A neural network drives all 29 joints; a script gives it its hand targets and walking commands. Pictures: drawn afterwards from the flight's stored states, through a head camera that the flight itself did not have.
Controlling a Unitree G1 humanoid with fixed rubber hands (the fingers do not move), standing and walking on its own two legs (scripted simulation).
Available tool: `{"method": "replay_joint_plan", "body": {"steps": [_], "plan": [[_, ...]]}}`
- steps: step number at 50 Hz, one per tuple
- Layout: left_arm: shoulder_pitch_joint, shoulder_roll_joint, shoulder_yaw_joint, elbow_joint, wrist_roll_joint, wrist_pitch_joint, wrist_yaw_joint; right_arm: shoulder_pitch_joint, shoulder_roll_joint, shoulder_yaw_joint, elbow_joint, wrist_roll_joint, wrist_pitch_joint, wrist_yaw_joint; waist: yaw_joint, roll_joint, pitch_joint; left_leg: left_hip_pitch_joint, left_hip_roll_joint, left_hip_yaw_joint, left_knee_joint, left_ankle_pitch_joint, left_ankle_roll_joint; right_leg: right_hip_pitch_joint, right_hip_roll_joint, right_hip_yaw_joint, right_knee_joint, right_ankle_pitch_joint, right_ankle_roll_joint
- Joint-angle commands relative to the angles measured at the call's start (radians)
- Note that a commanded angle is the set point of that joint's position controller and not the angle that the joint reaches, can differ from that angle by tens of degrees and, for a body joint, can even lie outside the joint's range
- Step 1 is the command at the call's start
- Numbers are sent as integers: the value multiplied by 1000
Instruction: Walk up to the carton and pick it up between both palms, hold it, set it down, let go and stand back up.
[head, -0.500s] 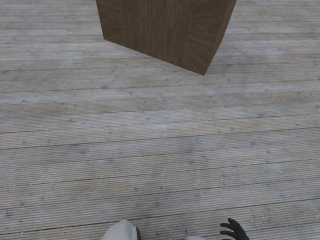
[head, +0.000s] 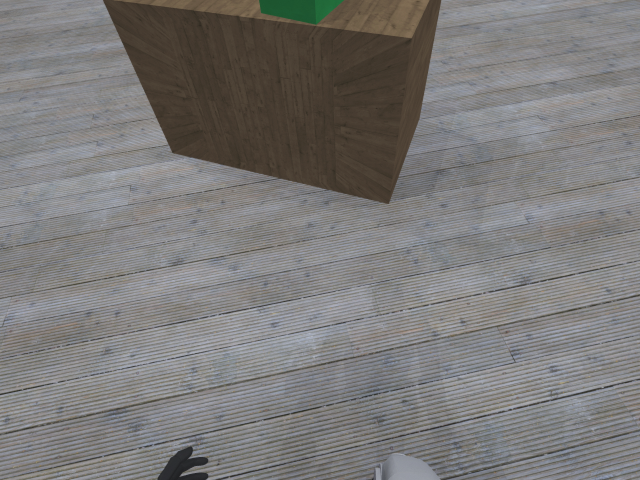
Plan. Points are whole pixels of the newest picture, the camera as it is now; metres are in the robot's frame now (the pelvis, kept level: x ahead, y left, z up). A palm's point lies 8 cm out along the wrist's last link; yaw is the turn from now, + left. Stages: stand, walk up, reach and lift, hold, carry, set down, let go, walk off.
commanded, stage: walk up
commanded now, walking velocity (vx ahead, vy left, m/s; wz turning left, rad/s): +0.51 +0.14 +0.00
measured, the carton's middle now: out of the picture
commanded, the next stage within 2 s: none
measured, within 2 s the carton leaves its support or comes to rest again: neither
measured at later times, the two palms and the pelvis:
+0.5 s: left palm (137, 475) +0.17 +0.27 -0.15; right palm (403, 297) +0.39 -0.15 -0.12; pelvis +0.25 +0.06 +0.00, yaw +1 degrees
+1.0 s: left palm (211, 204) +0.65 +0.20 -0.12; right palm (436, 299) +0.40 -0.21 -0.15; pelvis +0.50 -0.01 -0.01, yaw +0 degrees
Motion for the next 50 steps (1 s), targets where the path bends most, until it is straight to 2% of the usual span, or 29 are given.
{"method": "replay_joint_plan", "body": {"steps": [1,2,3,5,9,12,16,17,19,20,21,22,23,24,25,26,27,29,32,38,42,43,44,45,46,47,48,49,50], "plan": [[207,208,54,20,5,-19,30,-10,-8,-5,-70,-10,-19,2,88,-245,-87,-371,59,-63,146,198,23,336,-283,365,-417,218,-68],[209,159,42,33,1,-20,25,-24,-24,-11,-76,-19,-13,0,77,-280,-69,-336,57,-64,127,224,27,296,-255,334,-424,263,-59],[235,123,33,44,1,-25,26,-36,-45,-18,-81,-22,-6,0,72,-278,-73,-331,48,-63,108,230,25,306,-248,311,-421,328,-64],[291,105,29,63,-6,-37,33,-62,-39,-19,-89,-27,17,5,62,-233,-63,-355,43,-54,69,228,15,319,-264,283,-431,384,-89],[335,135,31,74,-2,-39,40,-234,-28,-1,-160,-31,42,28,75,-235,37,-438,68,-39,-133,293,-12,294,-276,235,-502,284,-113],[311,153,33,62,3,-31,39,-341,-38,13,-202,-20,34,48,83,-233,84,-363,61,0,-358,342,-23,251,-239,167,-530,234,-97],[351,227,57,76,-5,-19,35,-389,-85,10,-222,-19,24,53,102,-220,89,-206,24,78,-490,295,12,243,-260,128,-507,281,-89],[356,188,46,102,-18,-8,28,-354,-79,10,-226,-30,9,45,60,-294,32,-95,10,76,-509,274,26,245,-163,63,-431,221,-80],[356,176,41,107,-14,-6,23,-71,-152,-26,-111,-37,-18,23,-57,-114,-97,241,-45,128,-556,325,47,172,-84,-21,-109,353,-58],[376,148,32,100,-20,-5,23,81,-223,-46,-75,-57,-33,8,-121,62,-191,449,113,-49,-595,226,65,-2,-34,-44,156,140,-30],[451,56,13,57,-53,-4,29,165,-373,-75,-69,-52,-32,-7,-105,420,-285,574,435,-517,-826,13,144,-219,84,-41,450,-291,13],[414,129,33,49,-34,8,32,136,-370,-84,-55,-5,-10,-14,-105,384,-328,470,451,-691,-912,-190,203,-204,41,80,575,-283,-5],[269,180,51,20,-26,7,18,74,-299,-59,-75,-9,-16,-10,-97,240,-212,354,394,-650,-969,-153,165,-226,29,144,619,-239,-14],[263,188,69,31,-18,4,10,60,-283,-47,-63,-20,-20,-24,-63,61,-129,303,412,-636,-924,190,124,-252,13,170,661,-167,10],[293,110,53,51,-16,6,8,-13,-256,-39,-85,-31,-29,-31,-12,51,-113,242,384,-487,-867,402,121,-234,-28,167,631,-78,17],[311,61,39,64,-5,14,8,-71,-211,-30,-98,-25,-36,-32,16,83,-89,170,337,-350,-841,486,119,-205,-50,163,602,-27,19],[319,44,36,68,-2,22,10,-93,-170,-21,-94,-22,-38,-27,34,124,-77,124,305,-283,-837,517,111,-174,-52,159,595,1,20],[285,69,43,51,-3,37,10,-66,-113,-8,-82,-20,-45,-24,43,156,-71,96,277,-225,-846,571,117,-149,-46,155,554,19,23],[186,65,38,8,2,70,-5,-7,-112,-7,-57,-19,-53,-28,47,148,-8,68,279,-170,-885,540,131,-207,-52,140,463,58,39],[-58,79,12,-89,-10,70,-42,33,-127,-11,-56,-29,-44,-31,7,136,105,45,245,-71,-959,433,120,-195,-60,80,87,153,69],[-121,122,14,-114,-12,61,-49,67,-196,-39,-46,-21,-36,-27,-20,144,105,55,259,-29,-941,452,108,-42,-29,14,-65,96,41],[-106,121,15,-119,-1,46,-40,63,-150,-26,-32,-15,-31,-16,3,221,49,67,181,26,-893,363,103,50,-14,14,-90,51,28],[-24,144,25,-82,0,34,-34,49,-146,-27,-33,-12,-27,-12,40,173,18,52,156,61,-810,401,99,160,23,-29,-124,78,20],[131,182,46,-19,4,20,-21,52,-148,-26,-29,-18,-28,-9,105,69,-48,24,122,98,-617,522,90,334,44,-38,-152,89,5],[297,230,64,34,16,2,-6,74,-122,-17,-26,-19,-29,-7,175,-55,-152,-87,75,125,-389,438,71,547,-14,15,-153,57,-9],[432,374,93,53,25,-3,13,104,-35,5,-80,2,-32,-2,204,-422,-260,-342,-29,160,-65,32,9,746,-327,436,-315,-145,-81],[475,436,116,94,-20,21,26,94,-77,-12,-107,11,-28,-14,215,-535,-339,-402,-62,66,103,-91,22,718,-411,728,-467,-311,-184],[404,368,97,77,-29,22,25,-38,-151,-30,-138,-3,-28,-6,202,-409,-273,-411,-26,-17,189,-56,32,597,-378,781,-532,-329,-179],[346,314,77,66,-7,10,26,-98,-122,-29,-143,3,-34,1,181,-314,-163,-468,15,-30,238,5,44,542,-342,621,-502,-169,-144]]}}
